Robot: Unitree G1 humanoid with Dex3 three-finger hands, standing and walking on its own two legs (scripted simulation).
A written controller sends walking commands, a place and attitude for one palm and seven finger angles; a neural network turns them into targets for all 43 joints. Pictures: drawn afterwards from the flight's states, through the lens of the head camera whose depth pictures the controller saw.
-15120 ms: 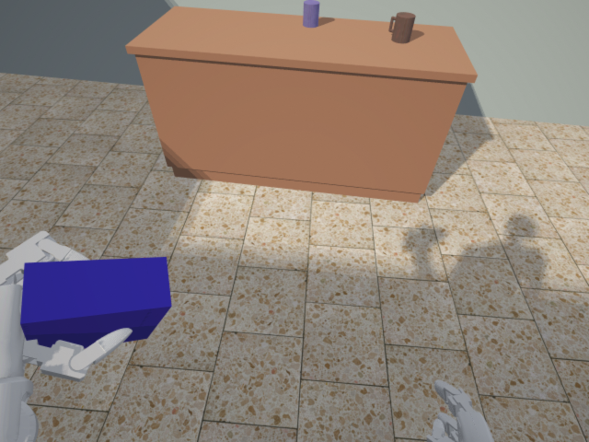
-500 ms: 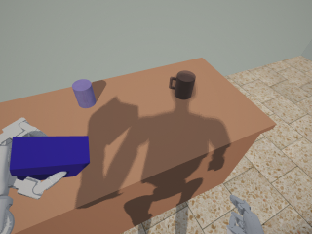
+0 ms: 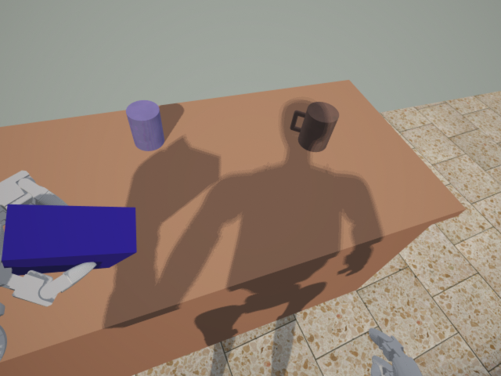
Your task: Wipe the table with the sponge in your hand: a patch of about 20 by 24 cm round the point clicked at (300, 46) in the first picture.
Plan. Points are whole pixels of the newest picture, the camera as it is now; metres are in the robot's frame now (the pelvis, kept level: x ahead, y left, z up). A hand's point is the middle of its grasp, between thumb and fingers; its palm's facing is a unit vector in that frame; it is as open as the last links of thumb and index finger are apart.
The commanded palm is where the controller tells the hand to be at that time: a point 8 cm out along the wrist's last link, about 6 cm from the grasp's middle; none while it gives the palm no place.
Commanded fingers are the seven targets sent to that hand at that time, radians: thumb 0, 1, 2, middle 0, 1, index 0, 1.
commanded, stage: come to a stop and stand still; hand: left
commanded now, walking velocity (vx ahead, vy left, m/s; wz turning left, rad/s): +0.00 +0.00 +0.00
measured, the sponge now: (87, 242) +0.24 +0.23 +0.12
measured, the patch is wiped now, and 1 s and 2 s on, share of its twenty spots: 0.00 0.00 0.00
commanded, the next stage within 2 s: look again from close up in 0.88 s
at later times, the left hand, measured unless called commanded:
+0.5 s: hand (23, 268) +0.18 +0.26 +0.16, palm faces +0.38 -0.87 -0.32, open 9.3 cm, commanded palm +0.13 +0.28 +0.18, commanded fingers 0.00 0.10 1.30 -1.20 -1.60 -1.20 -1.60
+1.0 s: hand (37, 285) +0.17 +0.24 +0.16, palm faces +0.35 -0.87 -0.34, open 9.3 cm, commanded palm +0.12 +0.27 +0.18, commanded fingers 0.00 0.10 1.30 -1.20 -1.60 -1.20 -1.60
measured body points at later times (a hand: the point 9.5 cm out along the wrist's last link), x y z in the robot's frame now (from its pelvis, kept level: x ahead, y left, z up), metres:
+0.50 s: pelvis -0.03 +0.00 +0.00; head -0.02 +0.03 +0.45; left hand +0.16 +0.30 +0.18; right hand +0.15 -0.21 -0.06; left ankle +0.01 +0.09 -0.74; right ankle +0.00 -0.12 -0.74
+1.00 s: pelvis -0.05 -0.01 +0.00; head -0.05 +0.01 +0.45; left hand +0.15 +0.28 +0.18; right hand +0.12 -0.23 -0.06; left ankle +0.01 +0.09 -0.74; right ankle +0.00 -0.12 -0.74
